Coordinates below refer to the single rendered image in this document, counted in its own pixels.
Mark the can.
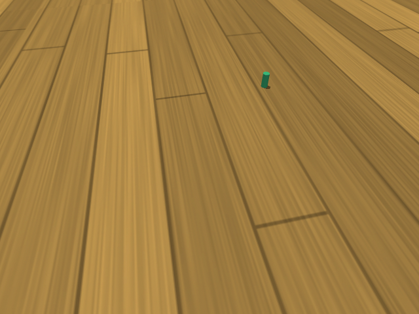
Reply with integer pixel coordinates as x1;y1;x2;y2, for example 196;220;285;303
261;72;270;88

